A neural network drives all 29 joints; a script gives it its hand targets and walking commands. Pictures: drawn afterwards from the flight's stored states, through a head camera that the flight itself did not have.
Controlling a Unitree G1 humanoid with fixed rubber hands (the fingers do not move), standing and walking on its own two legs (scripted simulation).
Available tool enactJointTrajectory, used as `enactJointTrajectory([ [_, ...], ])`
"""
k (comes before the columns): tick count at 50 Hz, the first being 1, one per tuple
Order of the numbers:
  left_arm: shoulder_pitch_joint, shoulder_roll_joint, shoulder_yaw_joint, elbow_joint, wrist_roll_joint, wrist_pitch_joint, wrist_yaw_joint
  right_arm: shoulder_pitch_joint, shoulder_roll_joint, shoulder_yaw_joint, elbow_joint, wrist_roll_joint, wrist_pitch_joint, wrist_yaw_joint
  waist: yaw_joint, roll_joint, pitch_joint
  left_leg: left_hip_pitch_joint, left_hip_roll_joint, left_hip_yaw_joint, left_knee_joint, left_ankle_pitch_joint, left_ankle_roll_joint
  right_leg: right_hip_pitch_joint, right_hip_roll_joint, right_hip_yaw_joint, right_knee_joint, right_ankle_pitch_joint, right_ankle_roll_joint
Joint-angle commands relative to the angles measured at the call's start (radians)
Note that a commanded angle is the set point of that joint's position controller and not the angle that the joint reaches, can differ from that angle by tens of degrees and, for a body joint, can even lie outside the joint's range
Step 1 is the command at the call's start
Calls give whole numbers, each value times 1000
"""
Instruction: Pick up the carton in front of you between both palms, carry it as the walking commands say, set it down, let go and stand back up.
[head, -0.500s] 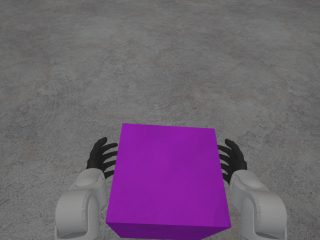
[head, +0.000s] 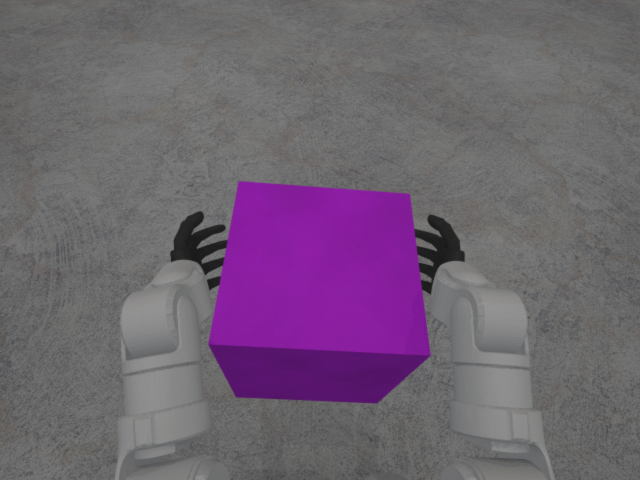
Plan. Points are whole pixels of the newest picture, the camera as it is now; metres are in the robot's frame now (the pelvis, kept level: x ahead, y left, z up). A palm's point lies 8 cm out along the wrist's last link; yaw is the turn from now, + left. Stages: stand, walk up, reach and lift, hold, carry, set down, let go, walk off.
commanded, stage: carry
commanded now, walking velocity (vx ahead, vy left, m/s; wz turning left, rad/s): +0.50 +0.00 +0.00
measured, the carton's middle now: (315, 304) +0.35 -0.01 +0.00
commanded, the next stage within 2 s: none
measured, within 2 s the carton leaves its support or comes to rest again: neither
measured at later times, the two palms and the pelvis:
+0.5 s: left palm (226, 151) +0.57 +0.11 +0.09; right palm (418, 142) +0.58 -0.19 +0.09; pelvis +0.34 -0.05 +0.02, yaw +0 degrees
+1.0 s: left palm (216, 46) +0.87 +0.15 +0.10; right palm (371, 44) +0.86 -0.15 +0.11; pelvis +0.62 +0.00 +0.02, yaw -2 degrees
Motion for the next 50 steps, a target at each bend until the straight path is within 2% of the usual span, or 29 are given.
enactJointTrajectory([
  [1,-423,-785,-638,-132,-128,-35,-19,-555,856,662,-234,278,-38,83,-36,94,-493,564,265,-252,-156,451,127,-164,-38,-8,-218,94,21],
  [4,-240,-778,-650,-114,-96,2,-28,-425,813,689,-253,270,-9,102,-22,172,-438,628,232,-186,-149,552,85,-129,-4,-53,-477,143,34],
  [5,-245,-778,-675,-239,-118,3,-39,-337,867,704,-268,273,6,110,-11,157,-425,615,215,-138,-129,579,62,-79,14,-82,-594,203,39],
  [6,-227,-786,-715,-236,-121,22,-50,-271,837,705,-290,245,18,116,6,231,-422,554,204,-95,-144,543,37,22,29,-114,-636,257,40],
  [7,-173,-811,-718,-269,-145,33,-60,-258,874,734,-324,268,36,125,39,219,-400,534,169,-57,-101,658,15,91,59,-162,-709,276,39],
  [9,-27,-839,-726,-263,-127,60,-81,-139,882,754,-362,249,64,137,57,131,-412,305,154,15,42,574,-47,412,36,-164,-741,379,-8],
  [10,-19,-837,-771,-345,-148,62,-94,-79,875,766,-364,230,79,144,90,75,-438,152,129,32,221,399,-83,587,-78,-12,-745,418,-46],
  [11,23,-843,-767,-325,-141,74,-99,-59,865,775,-422,207,89,150,87,-184,-480,-93,17,-1,502,74,-98,773,-270,350,-764,599,-141],
  [12,139,-834,-764,-277,-137,93,-106,9,854,772,-408,198,112,156,77,-293,-499,-284,-51,-86,681,-292,-92,896,-398,540,-824,799,-235],
  [15,85,-985,-849,-495,-240,84,-147,62,971,794,-509,250,100,182,85,-16,-465,-333,77,-191,695,-196,-74,749,-370,330,-863,661,-186],
  [16,102,-999,-853,-496,-242,80,-157,47,1004,812,-558,247,100,186,89,-76,-437,-289,98,-197,577,-133,-79,696,-309,249,-881,603,-138],
  [17,147,-1019,-855,-444,-249,92,-163,61,963,820,-590,223,92,184,84,-37,-377,-294,96,-159,546,-102,-85,631,-298,205,-956,525,-110],
  [19,115,-984,-887,-536,-304,85,-181,105,989,829,-556,240,88,174,82,-96,-398,-280,76,-128,443,-33,-82,677,-253,158,-934,621,-65],
  [22,155,-906,-914,-615,-325,88,-192,145,953,840,-615,234,80,155,79,-148,-363,-295,60,-71,350,60,-89,699,-203,56,-940,689,-58],
  [24,221,-805,-889,-552,-286,115,-174,207,833,787,-575,186,110,141,80,-105,-256,-237,33,-14,188,83,-82,601,-188,-22,-978,704,-73],
  [25,242,-786,-869,-558,-282,116,-169,192,818,809,-624,196,116,135,84,-176,-269,-260,45,-23,157,80,-71,665,-198,-15,-959,672,-80],
  [27,241,-738,-850,-560,-274,137,-160,206,781,798,-585,192,140,140,82,-95,-207,-161,28,17,62,172,-80,550,-201,-40,-1020,572,-76],
  [30,274,-661,-831,-507,-254,168,-144,168,703,790,-591,214,170,138,74,-179,-140,-134,4,48,15,132,-57,613,-202,-70,-936,767,-47],
  [32,241,-638,-799,-553,-236,177,-124,166,696,775,-557,223,184,131,71,-112,-181,100,-47,128,-40,81,-31,498,-158,-123,-761,780,-27],
  [33,186,-600,-816,-564,-242,190,-114,162,674,736,-519,231,187,132,44,-49,-240,296,4,31,-80,13,0,376,-120,-160,-555,660,9],
  [34,160,-639,-833,-624,-250,189,-115,143,687,744,-556,236,185,130,15,212,-332,474,248,-390,-174,-130,80,157,-12,-189,-233,358,63],
  [35,150,-665,-853,-616,-260,191,-114,147,691,757,-562,245,178,131,42,395,-373,598,396,-721,-274,-4,177,-37,68,-80,3,-32,72],
  [36,162,-698,-855,-609,-269,181,-122,135,756,761,-584,266,173,143,28,274,-378,579,408,-673,-288,89,214,-109,16,40,126,-77,40],
  [38,169,-795,-851,-578,-247,164,-138,142,823,813,-592,267,160,167,55,84,-380,473,367,-514,-290,79,123,-114,-71,80,100,13,16],
  [41,196,-896,-897,-520,-253,135,-159,97,904,814,-604,272,132,199,53,114,-351,337,283,-255,-324,159,24,-2,-84,15,-90,159,25],
  [44,166,-858,-883,-529,-226,115,-158,114,852,832,-585,247,118,199,56,90,-309,319,254,-175,-373,16,31,-13,-78,-34,-253,200,45],
  [46,139,-869,-915,-549,-257,110,-149,74,835,818,-599,278,115,196,48,159,-278,327,238,-129,-397,-7,52,-42,-69,-48,-348,244,54],
  [47,144,-829,-891,-529,-225,118,-143,95,796,808,-579,265,121,193,50,158,-257,346,250,-175,-424,-75,63,-66,-81,-56,-376,249,56],
  [50,157,-794,-895,-556,-231,139,-123,131,771,782,-575,260,134,184,43,173,-209,458,219,-114,-408,128,59,-116,-69,-102,-541,303,64],
])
